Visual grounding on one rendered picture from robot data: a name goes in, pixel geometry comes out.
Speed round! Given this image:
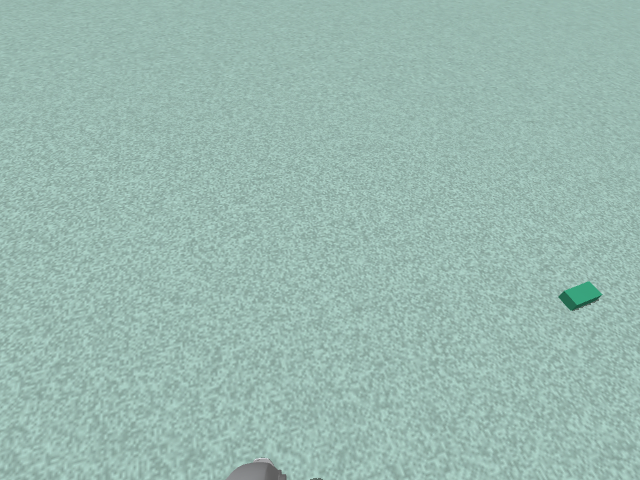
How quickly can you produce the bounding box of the small box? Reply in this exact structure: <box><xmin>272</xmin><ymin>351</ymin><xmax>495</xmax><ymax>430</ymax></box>
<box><xmin>558</xmin><ymin>281</ymin><xmax>602</xmax><ymax>311</ymax></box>

